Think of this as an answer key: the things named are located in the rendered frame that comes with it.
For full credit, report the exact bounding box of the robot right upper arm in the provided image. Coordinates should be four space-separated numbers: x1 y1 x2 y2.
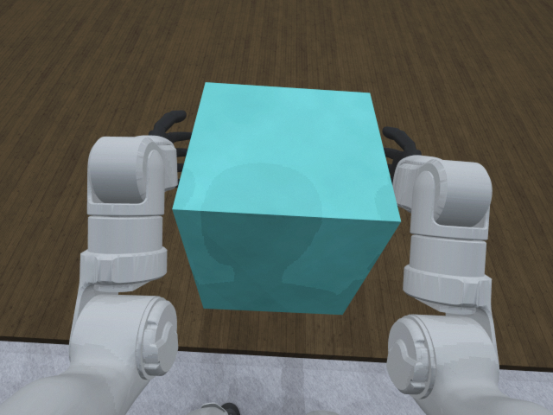
386 315 553 415

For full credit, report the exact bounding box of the carton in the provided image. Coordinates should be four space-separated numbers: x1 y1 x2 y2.
172 82 401 315

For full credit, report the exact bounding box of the right robot forearm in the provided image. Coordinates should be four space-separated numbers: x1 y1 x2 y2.
392 155 499 382

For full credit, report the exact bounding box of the robot right hand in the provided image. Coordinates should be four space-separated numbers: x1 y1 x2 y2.
382 126 422 183

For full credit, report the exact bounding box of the robot left upper arm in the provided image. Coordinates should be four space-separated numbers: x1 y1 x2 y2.
0 294 178 415

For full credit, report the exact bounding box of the left robot forearm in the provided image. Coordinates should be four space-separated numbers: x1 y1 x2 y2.
69 136 178 361

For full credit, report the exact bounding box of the robot left shin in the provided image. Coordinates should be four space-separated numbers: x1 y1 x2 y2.
201 403 226 412

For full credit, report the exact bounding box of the robot left hand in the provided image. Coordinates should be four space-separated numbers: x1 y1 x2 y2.
149 110 192 188

